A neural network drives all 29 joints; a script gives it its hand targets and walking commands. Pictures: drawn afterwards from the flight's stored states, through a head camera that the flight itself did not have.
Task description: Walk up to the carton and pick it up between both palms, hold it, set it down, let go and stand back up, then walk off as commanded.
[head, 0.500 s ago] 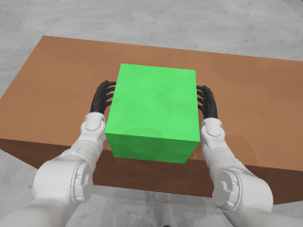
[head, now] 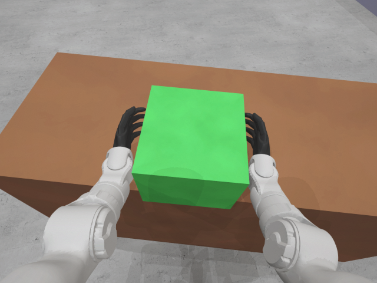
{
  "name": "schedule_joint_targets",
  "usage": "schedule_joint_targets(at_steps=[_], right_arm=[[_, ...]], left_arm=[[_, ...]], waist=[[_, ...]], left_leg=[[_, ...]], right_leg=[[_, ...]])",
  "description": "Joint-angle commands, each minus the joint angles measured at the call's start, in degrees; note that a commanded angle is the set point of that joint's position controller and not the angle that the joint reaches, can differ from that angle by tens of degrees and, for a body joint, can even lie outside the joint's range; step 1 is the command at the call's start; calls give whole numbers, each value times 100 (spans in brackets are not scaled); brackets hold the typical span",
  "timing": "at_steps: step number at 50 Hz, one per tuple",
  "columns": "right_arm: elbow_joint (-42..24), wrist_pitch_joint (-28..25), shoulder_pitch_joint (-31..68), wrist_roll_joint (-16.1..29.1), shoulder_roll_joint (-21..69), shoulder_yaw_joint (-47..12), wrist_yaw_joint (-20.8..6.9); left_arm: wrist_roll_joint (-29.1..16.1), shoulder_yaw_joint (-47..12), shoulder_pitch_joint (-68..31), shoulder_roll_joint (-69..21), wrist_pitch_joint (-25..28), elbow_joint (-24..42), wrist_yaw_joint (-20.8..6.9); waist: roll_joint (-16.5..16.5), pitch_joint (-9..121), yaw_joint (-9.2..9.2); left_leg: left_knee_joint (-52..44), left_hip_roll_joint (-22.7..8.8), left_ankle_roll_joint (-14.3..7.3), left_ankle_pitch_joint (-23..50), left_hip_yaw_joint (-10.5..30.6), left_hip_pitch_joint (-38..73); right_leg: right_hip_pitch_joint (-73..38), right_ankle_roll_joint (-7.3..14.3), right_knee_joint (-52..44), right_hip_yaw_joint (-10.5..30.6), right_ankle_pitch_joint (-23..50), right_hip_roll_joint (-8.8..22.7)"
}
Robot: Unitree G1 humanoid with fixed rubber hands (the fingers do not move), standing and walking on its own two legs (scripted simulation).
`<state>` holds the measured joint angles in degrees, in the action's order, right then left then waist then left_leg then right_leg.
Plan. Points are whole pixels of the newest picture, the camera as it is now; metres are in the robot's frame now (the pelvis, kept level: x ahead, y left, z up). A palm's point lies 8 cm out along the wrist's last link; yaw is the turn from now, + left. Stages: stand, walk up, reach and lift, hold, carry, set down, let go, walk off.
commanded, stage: reach and lift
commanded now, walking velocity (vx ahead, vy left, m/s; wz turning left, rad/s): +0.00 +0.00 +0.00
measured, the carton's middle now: (191, 148) +0.42 -0.01 +0.00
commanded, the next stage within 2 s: none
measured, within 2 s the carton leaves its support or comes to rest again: leaves its support in 0.02 s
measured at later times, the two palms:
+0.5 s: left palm (123, 138) +0.40 +0.14 +0.06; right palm (266, 147) +0.39 -0.17 +0.05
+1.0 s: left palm (120, 124) +0.39 +0.13 +0.12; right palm (280, 139) +0.37 -0.17 +0.11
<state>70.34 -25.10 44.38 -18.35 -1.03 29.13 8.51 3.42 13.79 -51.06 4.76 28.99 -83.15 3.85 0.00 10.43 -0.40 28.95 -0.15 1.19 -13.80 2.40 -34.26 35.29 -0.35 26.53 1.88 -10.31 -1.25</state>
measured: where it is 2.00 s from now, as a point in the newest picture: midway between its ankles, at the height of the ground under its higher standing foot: outside the picture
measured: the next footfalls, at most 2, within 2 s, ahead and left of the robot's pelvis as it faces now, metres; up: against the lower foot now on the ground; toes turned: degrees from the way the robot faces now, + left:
none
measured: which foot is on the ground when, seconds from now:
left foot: down 0.00-1.00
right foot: down 0.00-1.00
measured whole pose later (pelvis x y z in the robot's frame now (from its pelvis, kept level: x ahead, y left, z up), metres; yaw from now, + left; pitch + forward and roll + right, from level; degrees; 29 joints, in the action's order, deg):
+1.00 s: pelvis -0.03 +0.00 +0.00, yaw +0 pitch +14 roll +0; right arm 52.7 -2.2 42.1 -1.7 -1.7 18.9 9.6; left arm 3.4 9.1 -51.7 4.2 7.2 -67.8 5.3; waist 0.0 15.3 -0.4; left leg 29.0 -0.2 1.2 -11.6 2.4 -31.6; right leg 32.7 -0.3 26.5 1.9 -8.2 -1.3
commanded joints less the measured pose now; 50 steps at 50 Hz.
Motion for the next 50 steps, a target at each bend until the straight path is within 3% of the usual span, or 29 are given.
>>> schedule_joint_targets(at_steps=[1,6,7,12,16,17,20,28,35,37,39,40,43,44,47,48,50], right_arm=[[-282,-502,3201,-333,3506,-2313,-1062],[-482,-407,3265,-99,3594,-2566,-1039],[-481,-359,3270,-65,3591,-2607,-1045],[-890,-206,3505,145,3630,-2872,-1025],[-946,-39,3460,276,3743,-3049,-1020],[-1078,-34,3564,300,3744,-3065,-1012],[-1159,151,3451,439,3835,-3236,-998],[-1826,623,3928,992,4014,-3780,-988],[-1995,1259,4041,1436,3919,-3999,-1014],[-2357,1404,4259,1561,3968,-4098,-1021],[-2477,1534,4344,1692,4049,-4240,-1034],[-2493,1617,4251,1774,4063,-4318,-1035],[-2835,1815,4265,1995,4140,-4569,-991],[-2724,1897,4226,2031,4116,-4519,-989],[-3029,2138,4190,2208,4270,-4807,-915],[-2904,2243,4120,2262,4158,-4711,-895],[-3345,2345,4303,2402,4174,-4897,-877]], left_arm=[[404,-1491,-3665,-3834,407,1158,-519],[366,-1545,-3666,-3833,322,1162,-540],[355,-1480,-3693,-3731,318,1204,-547],[256,-1586,-3778,-3861,185,1274,-567],[120,-1769,-4093,-3961,139,1655,-535],[122,-1750,-4098,-3995,124,1695,-530],[-14,-1928,-4308,-4075,59,2013,-480],[-137,-2125,-4653,-4276,-346,2632,-378],[73,-1778,-4328,-4070,-951,2608,-386],[-102,-1813,-4660,-4017,-1050,2963,-396],[-281,-2051,-4675,-4111,-1154,3226,-331],[-251,-2017,-4517,-4089,-1235,3231,-334],[-439,-2248,-4606,-4183,-1447,3636,-334],[-425,-2248,-4654,-4163,-1501,3696,-328],[-465,-2193,-4301,-4099,-1791,3883,-349],[-351,-2057,-4165,-4053,-1940,3798,-391],[-317,-2032,-3954,-3996,-2154,4063,-421]], waist=[[-300,4533,-229],[-266,4537,-222],[-239,4405,-115],[-131,4359,-122],[-353,4577,-204],[-310,4589,-127],[-330,4647,-234],[-452,4559,-56],[-239,3603,74],[-165,3740,80],[-135,3830,11],[-123,3720,84],[-163,3867,61],[-201,3801,-16],[149,3736,151],[95,3485,85],[188,3512,198]], left_leg=[[153,-97,371,3117,-388,1705],[116,-37,313,2999,-379,1626],[105,-14,287,2859,-428,1530],[43,34,277,2825,-405,1581],[47,32,313,2887,-353,1733],[48,44,326,2930,-354,1788],[80,24,353,3079,-300,2038],[-16,49,355,3008,-275,2317],[-416,79,145,1937,-297,2205],[-445,115,74,1631,-285,2078],[-440,112,100,1640,-228,2101],[-447,130,77,1701,-230,2122],[-419,176,101,1711,-215,2187],[-433,170,125,1657,-177,2218],[-444,218,35,1687,-215,2181],[-517,226,21,1611,-200,2269],[-563,222,-16,1631,-202,2204]], right_leg=[[-2592,37,168,-665,3524,-96],[-2785,-16,182,-624,3622,-99],[-2871,-31,206,-610,3641,-81],[-3056,-64,180,-621,3679,-131],[-3066,-56,171,-566,3579,-112],[-3043,-58,139,-594,3563,-135],[-2972,-68,123,-581,3542,-149],[-2943,-54,-55,-561,2975,-212],[-3275,-42,-212,-438,2077,-157],[-3354,-63,-230,-420,1820,-141],[-3441,-80,-198,-418,1945,-134],[-3492,-63,-204,-377,1974,-130],[-3540,-85,-199,-404,1982,-149],[-3513,-95,-229,-390,1907,-143],[-3806,-171,-223,-319,2118,-127],[-3781,-167,-323,-317,1988,-125],[-4016,-193,-298,-286,2111,-126]])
